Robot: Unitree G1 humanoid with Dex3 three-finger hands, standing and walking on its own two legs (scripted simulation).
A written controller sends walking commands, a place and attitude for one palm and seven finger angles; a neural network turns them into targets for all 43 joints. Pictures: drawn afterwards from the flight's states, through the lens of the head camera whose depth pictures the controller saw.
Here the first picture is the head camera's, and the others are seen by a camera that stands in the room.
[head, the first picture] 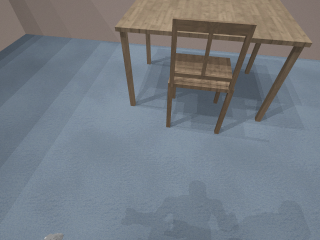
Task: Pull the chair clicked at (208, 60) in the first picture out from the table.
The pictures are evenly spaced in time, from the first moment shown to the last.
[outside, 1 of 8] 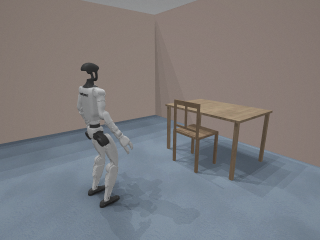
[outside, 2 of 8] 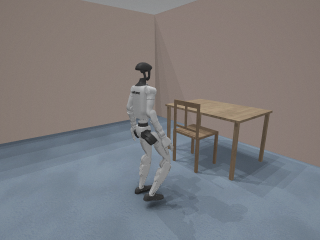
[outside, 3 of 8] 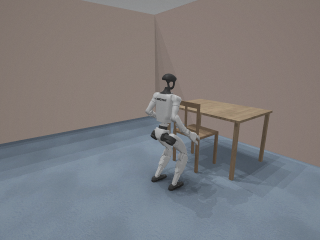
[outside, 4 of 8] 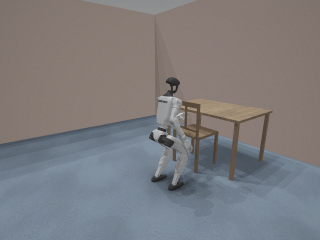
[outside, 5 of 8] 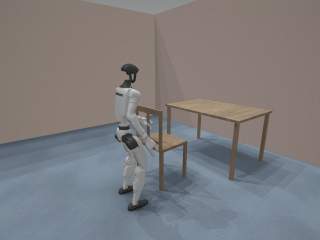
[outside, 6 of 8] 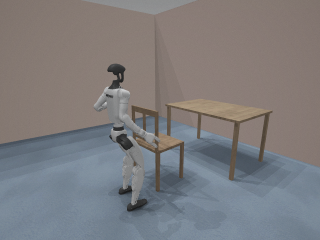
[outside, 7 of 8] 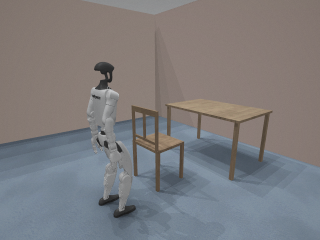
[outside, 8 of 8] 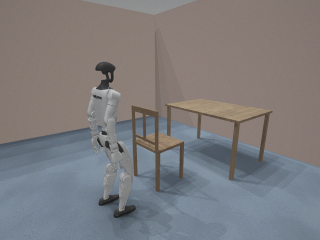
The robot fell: no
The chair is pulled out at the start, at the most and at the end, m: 0.00 0.62 0.61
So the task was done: yes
